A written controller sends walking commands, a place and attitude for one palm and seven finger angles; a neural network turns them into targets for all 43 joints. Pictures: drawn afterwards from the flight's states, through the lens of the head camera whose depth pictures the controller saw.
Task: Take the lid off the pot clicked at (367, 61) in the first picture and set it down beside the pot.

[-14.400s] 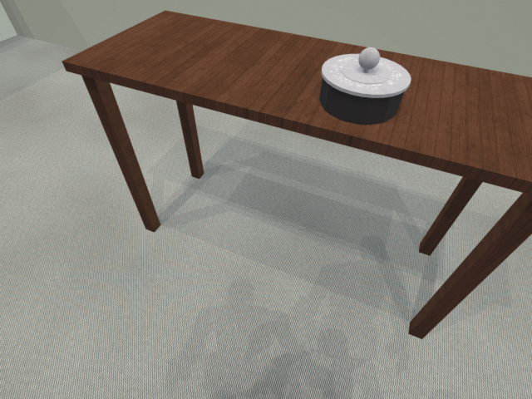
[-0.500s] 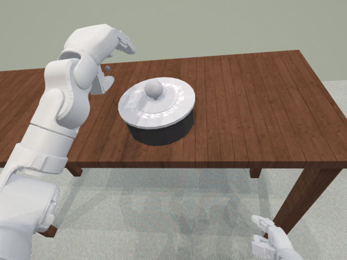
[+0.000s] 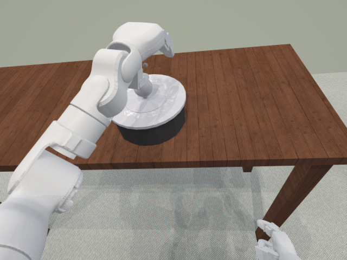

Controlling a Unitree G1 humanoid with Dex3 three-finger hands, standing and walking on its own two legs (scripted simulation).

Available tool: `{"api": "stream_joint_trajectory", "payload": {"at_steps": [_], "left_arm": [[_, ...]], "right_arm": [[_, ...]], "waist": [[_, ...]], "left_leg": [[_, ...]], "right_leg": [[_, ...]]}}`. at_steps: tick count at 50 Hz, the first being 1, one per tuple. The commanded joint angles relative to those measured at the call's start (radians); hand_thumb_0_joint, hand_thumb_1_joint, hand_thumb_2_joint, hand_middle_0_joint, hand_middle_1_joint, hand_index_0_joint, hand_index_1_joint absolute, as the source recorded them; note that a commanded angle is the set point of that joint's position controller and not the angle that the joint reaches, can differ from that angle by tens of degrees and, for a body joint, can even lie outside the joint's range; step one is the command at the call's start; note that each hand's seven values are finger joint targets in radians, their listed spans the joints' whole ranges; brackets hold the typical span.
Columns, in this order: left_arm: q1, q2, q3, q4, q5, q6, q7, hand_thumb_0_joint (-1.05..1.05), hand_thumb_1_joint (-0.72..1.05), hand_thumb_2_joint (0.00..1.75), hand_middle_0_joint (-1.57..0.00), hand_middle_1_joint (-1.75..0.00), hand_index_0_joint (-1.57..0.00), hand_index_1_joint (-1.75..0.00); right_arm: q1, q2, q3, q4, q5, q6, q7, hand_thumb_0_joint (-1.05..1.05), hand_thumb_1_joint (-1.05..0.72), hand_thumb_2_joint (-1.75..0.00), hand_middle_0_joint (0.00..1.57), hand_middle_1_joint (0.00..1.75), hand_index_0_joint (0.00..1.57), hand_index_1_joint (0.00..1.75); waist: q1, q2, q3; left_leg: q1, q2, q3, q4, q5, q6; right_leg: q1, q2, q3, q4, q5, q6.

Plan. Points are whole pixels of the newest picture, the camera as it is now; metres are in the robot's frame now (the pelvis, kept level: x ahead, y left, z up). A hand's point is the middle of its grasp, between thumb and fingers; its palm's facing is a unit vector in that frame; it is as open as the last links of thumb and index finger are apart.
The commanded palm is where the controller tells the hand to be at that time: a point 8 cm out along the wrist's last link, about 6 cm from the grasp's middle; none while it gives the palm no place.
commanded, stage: move the open hand above the knob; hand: left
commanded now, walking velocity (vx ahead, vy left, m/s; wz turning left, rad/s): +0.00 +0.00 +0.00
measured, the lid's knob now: (143, 87) +0.48 +0.08 +0.17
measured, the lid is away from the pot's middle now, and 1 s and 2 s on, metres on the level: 0.00 0.00 0.00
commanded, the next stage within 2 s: none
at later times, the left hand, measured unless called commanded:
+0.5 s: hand (122, 64) +0.45 +0.10 +0.25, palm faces -0.06 -0.05 -1.00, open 10.1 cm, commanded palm +0.42 +0.10 +0.32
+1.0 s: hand (133, 55) +0.45 +0.07 +0.27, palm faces +0.01 -0.02 -1.00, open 10.1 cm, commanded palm +0.41 +0.09 +0.32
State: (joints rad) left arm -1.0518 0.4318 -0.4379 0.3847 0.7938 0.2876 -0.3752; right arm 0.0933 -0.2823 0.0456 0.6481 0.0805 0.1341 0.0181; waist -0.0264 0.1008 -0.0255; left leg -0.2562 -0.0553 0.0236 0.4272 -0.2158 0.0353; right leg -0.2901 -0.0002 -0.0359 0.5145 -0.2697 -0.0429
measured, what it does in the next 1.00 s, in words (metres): stands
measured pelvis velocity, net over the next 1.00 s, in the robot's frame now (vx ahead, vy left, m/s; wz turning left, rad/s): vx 0.00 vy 0.02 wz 0.00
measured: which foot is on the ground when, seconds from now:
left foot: down 0.00-1.00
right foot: down 0.00-1.00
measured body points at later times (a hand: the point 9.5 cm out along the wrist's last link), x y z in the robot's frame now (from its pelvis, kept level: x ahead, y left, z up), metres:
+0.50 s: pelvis +0.00 +0.01 +0.00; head +0.01 -0.04 +0.45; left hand +0.45 +0.10 +0.30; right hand +0.18 -0.22 -0.11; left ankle +0.00 +0.10 -0.74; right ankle +0.00 -0.09 -0.74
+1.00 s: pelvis +0.00 +0.02 +0.00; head +0.01 -0.02 +0.45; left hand +0.45 +0.07 +0.32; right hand +0.17 -0.21 -0.12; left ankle +0.00 +0.10 -0.74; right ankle +0.00 -0.09 -0.74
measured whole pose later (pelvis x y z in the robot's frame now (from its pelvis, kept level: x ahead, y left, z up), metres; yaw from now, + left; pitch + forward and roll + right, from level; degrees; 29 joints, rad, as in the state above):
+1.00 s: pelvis +0.00 +0.02 +0.00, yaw +0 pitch +3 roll +1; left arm -1.13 0.37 -0.40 0.50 0.81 0.31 -0.36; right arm 0.12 -0.27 0.04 0.66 0.08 0.13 0.03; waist -0.02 0.10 -0.05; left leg -0.25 -0.08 0.03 0.41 -0.21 0.06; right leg -0.29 -0.02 -0.02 0.49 -0.26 -0.01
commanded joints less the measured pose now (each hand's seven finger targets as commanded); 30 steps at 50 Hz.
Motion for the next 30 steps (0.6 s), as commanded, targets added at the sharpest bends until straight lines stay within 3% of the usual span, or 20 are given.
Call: {"api": "stream_joint_trajectory", "payload": {"at_steps": [1,3,5,7,9,10,11,13,14,15,16,18,20,22,24,25,26,27,28,30], "left_arm": [[-0.478,0.293,0.321,0.193,0.039,0.047,0.074,0.0,-0.43,1.74,-0.88,-0.08,-0.88,-0.08],[-0.278,0.163,0.256,0.251,0.024,0.058,0.048,0.0,-0.43,1.74,-0.88,-0.08,-0.88,-0.08],[-0.171,0.002,0.152,0.172,0.004,0.057,0.024,0.0,-0.43,1.74,-0.88,-0.08,-0.88,-0.08],[-0.296,-0.015,0.09,-0.034,0.034,0.073,-0.001,0.0,-0.43,1.74,-0.88,-0.08,-0.88,-0.08],[-0.553,0.123,0.154,-0.236,0.052,0.062,0.005,0.0,-0.43,1.74,-0.88,-0.08,-0.88,-0.08],[-0.677,0.197,0.199,-0.349,0.023,0.038,0.02,0.0,-0.43,1.74,-0.88,-0.08,-0.88,-0.08],[-0.831,0.35,0.288,-0.419,0.065,0.031,0.036,0.0,-0.43,1.74,-0.88,-0.08,-0.88,-0.08],[-0.841,0.411,0.345,-0.243,0.073,0.051,0.05,0.0,-0.43,1.74,-0.88,-0.08,-0.88,-0.08],[-0.811,0.357,0.304,-0.134,0.073,0.062,0.05,0.0,-0.43,1.74,-0.88,-0.08,-0.88,-0.08],[-0.734,0.31,0.304,-0.093,0.028,0.053,0.057,0.0,-0.43,1.74,-0.88,-0.08,-0.88,-0.08],[-0.655,0.288,0.294,0.035,0.05,0.065,0.055,0.0,-0.43,1.74,-0.88,-0.08,-0.88,-0.08],[-0.457,0.163,0.234,0.207,0.037,0.086,0.041,0.0,-0.43,1.74,-0.88,-0.08,-0.88,-0.08],[-0.319,0.009,0.144,0.173,0.013,0.077,0.02,0.0,-0.43,1.74,-0.88,-0.08,-0.88,-0.08],[-0.332,-0.042,0.075,0.023,0.037,0.08,-0.005,0.0,-0.43,1.74,-0.88,-0.08,-0.88,-0.08],[-0.513,-0.005,0.064,-0.093,0.057,0.078,-0.005,0.0,-0.43,1.74,-0.88,-0.08,-0.88,-0.08],[-0.625,0.017,0.076,-0.181,0.025,0.055,0.005,0.0,-0.43,1.74,-0.88,-0.08,-0.88,-0.08],[-0.774,0.142,0.137,-0.233,0.063,0.052,0.017,0.0,-0.43,1.74,-0.88,-0.08,-0.88,-0.08],[-0.84,0.188,0.171,-0.173,0.071,0.058,0.028,0.0,-0.43,1.74,-0.88,-0.08,-0.88,-0.08],[-0.894,0.292,0.255,-0.156,0.075,0.058,0.044,0.0,-0.43,1.74,-0.88,-0.08,-0.88,-0.08],[-0.86,0.328,0.312,-0.101,0.038,0.041,0.067,0.0,-0.43,1.74,-0.88,-0.08,-0.88,-0.08]], "right_arm": [[-0.078,-0.074,-0.01,-0.108,-0.013,-0.041,-0.014,0.0,-0.9,-0.9,0.2,0.3,0.2,0.3],[-0.097,-0.086,-0.017,-0.145,-0.003,-0.017,0.004,0.0,-0.9,-0.9,0.2,0.3,0.2,0.3],[-0.119,-0.095,-0.034,-0.193,0.013,0.004,0.029,0.0,-0.9,-0.9,0.2,0.3,0.2,0.3],[-0.186,-0.084,-0.035,-0.234,0.024,0.021,0.042,0.0,-0.9,-0.9,0.2,0.3,0.2,0.3],[-0.184,-0.072,-0.039,-0.239,0.024,0.011,0.038,0.0,-0.9,-0.9,0.2,0.3,0.2,0.3],[-0.181,-0.078,-0.046,-0.241,0.026,-0.003,0.032,0.0,-0.9,-0.9,0.2,0.3,0.2,0.3],[-0.161,-0.066,-0.043,-0.229,0.011,-0.033,0.021,0.0,-0.9,-0.9,0.2,0.3,0.2,0.3],[-0.111,-0.064,-0.035,-0.164,0.002,-0.061,-0.003,0.0,-0.9,-0.9,0.2,0.3,0.2,0.3],[-0.1,-0.064,-0.028,-0.138,0.002,-0.065,-0.008,0.0,-0.9,-0.9,0.2,0.3,0.2,0.3],[-0.066,-0.079,-0.037,-0.127,0.006,-0.065,-0.005,0.0,-0.9,-0.9,0.2,0.3,0.2,0.3],[-0.08,-0.07,-0.026,-0.115,0.0,-0.063,-0.007,0.0,-0.9,-0.9,0.2,0.3,0.2,0.3],[-0.082,-0.08,-0.024,-0.109,0.003,-0.036,0.0,0.0,-0.9,-0.9,0.2,0.3,0.2,0.3],[-0.098,-0.093,-0.04,-0.151,0.014,-0.017,0.021,0.0,-0.9,-0.9,0.2,0.3,0.2,0.3],[-0.166,-0.077,-0.038,-0.2,0.021,0.002,0.04,0.0,-0.9,-0.9,0.2,0.3,0.2,0.3],[-0.181,-0.068,-0.037,-0.208,0.024,0.007,0.042,0.0,-0.9,-0.9,0.2,0.3,0.2,0.3],[-0.165,-0.074,-0.044,-0.208,0.026,0.0,0.039,0.0,-0.9,-0.9,0.2,0.3,0.2,0.3],[-0.167,-0.063,-0.037,-0.205,0.021,-0.018,0.031,0.0,-0.9,-0.9,0.2,0.3,0.2,0.3],[-0.149,-0.062,-0.035,-0.181,0.015,-0.034,0.017,0.0,-0.9,-0.9,0.2,0.3,0.2,0.3],[-0.119,-0.069,-0.032,-0.152,0.008,-0.049,0.005,0.0,-0.9,-0.9,0.2,0.3,0.2,0.3],[-0.081,-0.081,-0.033,-0.133,0.0,-0.07,-0.006,0.0,-0.9,-0.9,0.2,0.3,0.2,0.3]], "waist": [[0.04,-0.263,-0.358],[0.05,-0.293,-0.295],[0.033,-0.272,-0.31],[0.015,-0.236,-0.359],[-0.001,-0.18,-0.455],[-0.007,-0.153,-0.521],[0.003,-0.105,-0.605],[0.006,-0.123,-0.558],[-0.003,-0.123,-0.48],[-0.004,-0.116,-0.461],[0.007,-0.182,-0.381],[0.018,-0.247,-0.266],[0.015,-0.23,-0.292],[0.015,-0.193,-0.367],[-0.012,-0.155,-0.393],[-0.028,-0.169,-0.427],[-0.022,-0.124,-0.477],[-0.026,-0.131,-0.462],[-0.016,-0.112,-0.487],[-0.005,-0.096,-0.501]], "left_leg": [[-0.006,0.004,0.013,-0.051,0.24,0.01],[-0.034,0.014,0.024,-0.046,0.229,0.007],[-0.009,0.01,0.035,-0.027,0.255,0.014],[0.041,0.004,0.04,-0.016,0.259,0.028],[0.106,-0.006,0.02,-0.007,0.284,0.044],[0.139,-0.009,0.005,0.006,0.305,0.052],[0.174,-0.016,-0.008,0.006,0.332,0.057],[0.151,-0.012,-0.018,-0.005,0.331,0.049],[0.13,-0.008,-0.011,-0.02,0.302,0.04],[0.126,-0.006,-0.02,-0.022,0.299,0.035],[0.087,0.0,-0.008,-0.035,0.26,0.027],[0.022,0.007,0.002,-0.055,0.193,0.015],[0.053,0.005,0.003,-0.035,0.233,0.015],[0.097,0.002,0.008,-0.015,0.261,0.022],[0.137,0.001,0.0,-0.009,0.253,0.03],[0.159,0.0,-0.022,-0.003,0.262,0.036],[0.177,-0.003,-0.026,-0.011,0.247,0.04],[0.166,-0.008,-0.035,-0.014,0.232,0.042],[0.177,-0.005,-0.038,-0.026,0.237,0.037],[0.168,-0.006,-0.048,-0.022,0.265,0.031]], "right_leg": [[0.256,-0.045,0.051,-0.054,0.425,0.02],[0.215,-0.047,0.041,-0.058,0.413,0.027],[0.214,-0.045,0.028,-0.06,0.448,0.025],[0.206,-0.042,0.032,-0.065,0.444,0.024],[0.236,-0.038,0.046,-0.053,0.464,0.021],[0.269,-0.039,0.052,-0.052,0.484,0.018],[0.302,-0.031,0.075,-0.036,0.513,0.016],[0.289,-0.027,0.065,-0.033,0.503,0.013],[0.236,-0.024,0.055,-0.041,0.463,0.011],[0.223,-0.024,0.039,-0.05,0.44,0.007],[0.18,-0.022,0.033,-0.054,0.393,0.01],[0.126,-0.027,0.018,-0.07,0.313,0.015],[0.126,-0.031,0.01,-0.068,0.34,0.009],[0.149,-0.03,0.015,-0.057,0.368,0.01],[0.126,-0.027,0.016,-0.059,0.345,0.008],[0.135,-0.028,0.015,-0.064,0.345,0.004],[0.151,-0.019,0.033,-0.06,0.337,0.005],[0.153,-0.015,0.031,-0.057,0.325,0.003],[0.168,-0.014,0.031,-0.054,0.326,-0.001],[0.192,-0.018,0.031,-0.052,0.351,-0.007]]}}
